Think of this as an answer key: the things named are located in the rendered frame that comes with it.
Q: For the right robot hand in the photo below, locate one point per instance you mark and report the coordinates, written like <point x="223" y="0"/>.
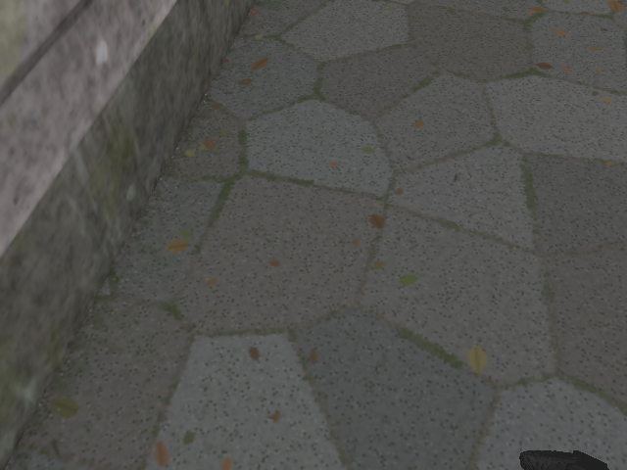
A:
<point x="559" y="460"/>

